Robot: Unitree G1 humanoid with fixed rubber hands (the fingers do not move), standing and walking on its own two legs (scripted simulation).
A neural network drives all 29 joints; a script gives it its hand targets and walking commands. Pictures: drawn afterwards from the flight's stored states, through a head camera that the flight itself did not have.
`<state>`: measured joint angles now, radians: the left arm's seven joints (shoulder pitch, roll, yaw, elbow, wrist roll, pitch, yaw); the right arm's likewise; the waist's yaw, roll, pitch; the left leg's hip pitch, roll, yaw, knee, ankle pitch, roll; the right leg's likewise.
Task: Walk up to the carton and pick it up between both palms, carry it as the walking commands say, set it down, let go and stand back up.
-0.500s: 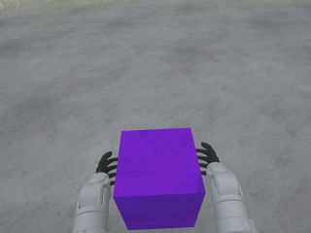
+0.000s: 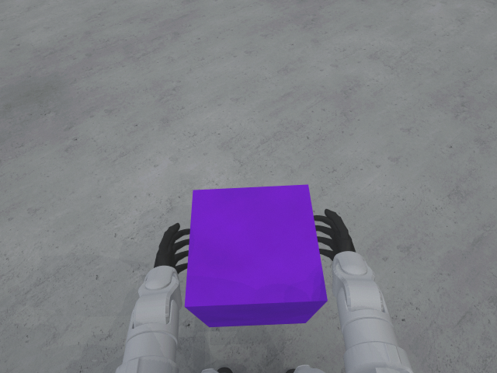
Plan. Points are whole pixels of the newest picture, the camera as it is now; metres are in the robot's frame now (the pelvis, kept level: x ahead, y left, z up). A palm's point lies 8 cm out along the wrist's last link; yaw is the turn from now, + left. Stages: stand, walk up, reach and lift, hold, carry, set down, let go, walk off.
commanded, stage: set down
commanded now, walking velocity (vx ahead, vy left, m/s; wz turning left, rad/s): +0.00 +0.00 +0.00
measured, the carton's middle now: (254, 262) +0.33 +0.00 -0.13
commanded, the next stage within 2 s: none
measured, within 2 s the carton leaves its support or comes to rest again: neither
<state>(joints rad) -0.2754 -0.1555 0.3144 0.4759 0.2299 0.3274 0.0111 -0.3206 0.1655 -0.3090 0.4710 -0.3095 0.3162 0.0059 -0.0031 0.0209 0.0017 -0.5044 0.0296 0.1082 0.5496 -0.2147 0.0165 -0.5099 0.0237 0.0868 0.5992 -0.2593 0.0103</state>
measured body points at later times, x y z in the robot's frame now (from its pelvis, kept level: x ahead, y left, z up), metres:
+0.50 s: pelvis -0.04 +0.00 -0.06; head +0.17 -0.01 +0.34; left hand +0.33 +0.16 -0.15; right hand +0.36 -0.14 -0.14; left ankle +0.03 +0.12 -0.73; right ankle +0.02 -0.12 -0.73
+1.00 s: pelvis -0.06 -0.01 -0.14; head +0.20 -0.01 +0.24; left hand +0.36 +0.16 -0.23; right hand +0.40 -0.14 -0.23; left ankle +0.03 +0.12 -0.73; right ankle +0.02 -0.12 -0.73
